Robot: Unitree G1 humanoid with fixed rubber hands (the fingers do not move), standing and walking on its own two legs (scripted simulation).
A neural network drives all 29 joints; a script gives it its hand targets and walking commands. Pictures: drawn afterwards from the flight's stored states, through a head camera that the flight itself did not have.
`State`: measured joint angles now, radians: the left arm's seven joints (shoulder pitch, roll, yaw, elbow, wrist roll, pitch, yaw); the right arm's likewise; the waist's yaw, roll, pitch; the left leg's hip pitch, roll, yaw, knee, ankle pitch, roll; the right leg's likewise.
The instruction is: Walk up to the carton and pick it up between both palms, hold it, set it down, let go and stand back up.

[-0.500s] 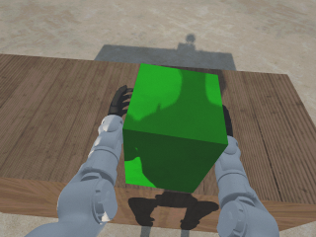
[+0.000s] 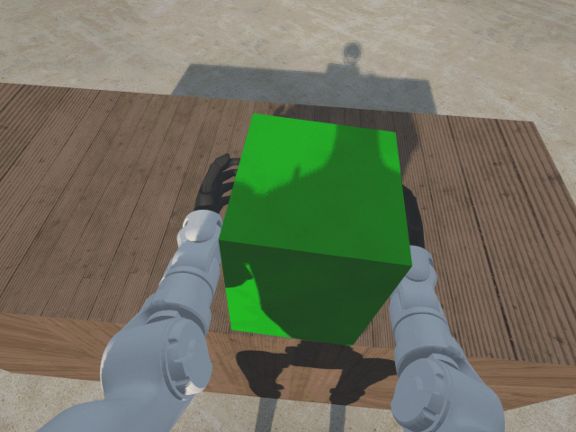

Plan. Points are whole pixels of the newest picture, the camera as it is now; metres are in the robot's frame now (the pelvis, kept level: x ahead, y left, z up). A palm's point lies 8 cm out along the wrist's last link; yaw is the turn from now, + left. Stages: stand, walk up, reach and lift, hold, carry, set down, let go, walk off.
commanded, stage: set down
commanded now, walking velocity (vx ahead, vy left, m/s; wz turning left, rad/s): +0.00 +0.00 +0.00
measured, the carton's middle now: (306, 239) +0.39 -0.05 +0.02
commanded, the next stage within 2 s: none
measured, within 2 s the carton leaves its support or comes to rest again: neither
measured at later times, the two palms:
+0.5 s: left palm (206, 214) +0.42 +0.10 +0.05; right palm (403, 237) +0.37 -0.19 +0.03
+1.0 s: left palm (206, 215) +0.42 +0.10 +0.04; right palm (403, 238) +0.37 -0.19 +0.03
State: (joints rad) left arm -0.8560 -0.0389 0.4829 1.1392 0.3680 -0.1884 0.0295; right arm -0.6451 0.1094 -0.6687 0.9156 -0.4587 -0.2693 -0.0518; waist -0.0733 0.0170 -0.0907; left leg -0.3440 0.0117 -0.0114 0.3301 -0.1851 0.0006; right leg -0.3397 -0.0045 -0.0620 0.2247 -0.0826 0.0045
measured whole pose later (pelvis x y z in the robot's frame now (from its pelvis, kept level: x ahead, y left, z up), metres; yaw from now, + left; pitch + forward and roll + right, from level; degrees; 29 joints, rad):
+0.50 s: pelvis +0.00 +0.00 +0.00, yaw +1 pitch +11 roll -1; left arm -0.83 -0.03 0.49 1.12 0.40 -0.22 0.03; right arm -0.67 0.11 -0.72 0.98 -0.49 -0.33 -0.05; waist -0.09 0.00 -0.08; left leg -0.35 0.02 -0.02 0.35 -0.19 -0.01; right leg -0.33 -0.01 -0.09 0.23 -0.09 0.00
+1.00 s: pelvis +0.00 -0.01 +0.00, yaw +1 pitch +11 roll -1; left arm -0.84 -0.02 0.52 1.10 0.42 -0.22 0.00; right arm -0.69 0.13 -0.74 0.96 -0.51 -0.34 -0.04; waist -0.09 -0.02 -0.06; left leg -0.35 0.02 0.00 0.33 -0.18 -0.01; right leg -0.36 -0.01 -0.08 0.26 -0.10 0.00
